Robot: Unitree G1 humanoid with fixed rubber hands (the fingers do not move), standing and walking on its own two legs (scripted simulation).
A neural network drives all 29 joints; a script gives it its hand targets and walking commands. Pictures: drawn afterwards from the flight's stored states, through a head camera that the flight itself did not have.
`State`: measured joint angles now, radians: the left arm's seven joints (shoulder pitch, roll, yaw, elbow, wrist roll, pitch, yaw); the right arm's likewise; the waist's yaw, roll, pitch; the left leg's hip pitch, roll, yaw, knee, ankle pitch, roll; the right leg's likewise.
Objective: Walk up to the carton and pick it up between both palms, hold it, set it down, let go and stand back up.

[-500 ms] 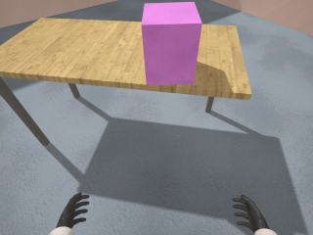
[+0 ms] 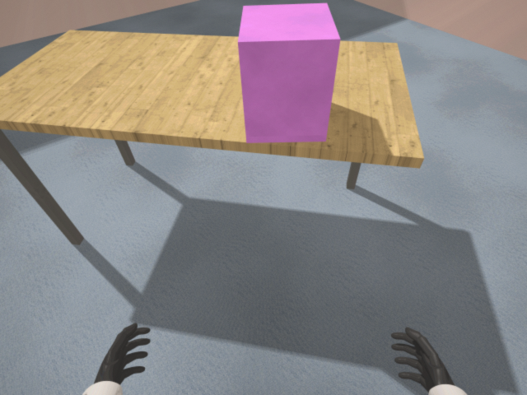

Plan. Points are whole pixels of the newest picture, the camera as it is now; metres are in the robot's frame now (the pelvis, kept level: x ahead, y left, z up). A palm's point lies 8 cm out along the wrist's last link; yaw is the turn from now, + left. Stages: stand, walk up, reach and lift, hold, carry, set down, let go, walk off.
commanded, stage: stand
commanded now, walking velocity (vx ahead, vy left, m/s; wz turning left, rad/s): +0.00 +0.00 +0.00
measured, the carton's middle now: (285, 75) +0.79 -0.03 +0.09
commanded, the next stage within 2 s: walk up in 0.30 s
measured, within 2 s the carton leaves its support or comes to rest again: neither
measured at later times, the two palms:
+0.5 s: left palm (110, 379) +0.16 +0.26 -0.06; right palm (436, 383) +0.15 -0.23 -0.08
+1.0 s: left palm out of the picture +0.13 +0.31 -0.06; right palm out of the picture +0.11 -0.24 -0.12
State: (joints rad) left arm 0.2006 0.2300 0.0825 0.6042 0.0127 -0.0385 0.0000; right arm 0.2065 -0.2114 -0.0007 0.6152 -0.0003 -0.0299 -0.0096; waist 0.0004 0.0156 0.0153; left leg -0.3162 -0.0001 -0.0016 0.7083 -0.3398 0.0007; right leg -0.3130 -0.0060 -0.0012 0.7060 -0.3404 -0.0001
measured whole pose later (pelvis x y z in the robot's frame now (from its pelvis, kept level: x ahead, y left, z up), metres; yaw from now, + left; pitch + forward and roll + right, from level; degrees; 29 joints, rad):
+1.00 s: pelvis +0.01 +0.02 -0.01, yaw -2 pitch -2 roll +0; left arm 0.32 0.33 0.07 0.61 0.01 -0.08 0.03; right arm 0.30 -0.30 0.00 0.62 0.00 0.00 0.03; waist 0.00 0.07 0.07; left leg -0.36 -0.01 0.04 0.85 -0.41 0.05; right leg -0.34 0.00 0.00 0.77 -0.38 -0.01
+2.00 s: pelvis +0.00 +0.07 -0.02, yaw -6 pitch -3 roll +2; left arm 0.38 0.35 0.05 0.61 0.01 -0.09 0.05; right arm 0.29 -0.35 0.00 0.62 0.00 0.02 0.02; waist 0.00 0.09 0.10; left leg -0.44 -0.01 0.03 0.94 -0.43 0.08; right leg -0.38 0.01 0.04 0.88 -0.45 -0.04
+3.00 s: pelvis +0.01 +0.12 -0.02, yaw -7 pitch -3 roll +0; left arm 0.38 0.37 0.04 0.61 0.01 -0.08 0.05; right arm 0.27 -0.36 0.00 0.62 0.00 0.01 0.02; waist 0.00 0.04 0.10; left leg -0.42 0.00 0.05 0.92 -0.45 0.05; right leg -0.37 0.00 0.05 0.89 -0.46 -0.01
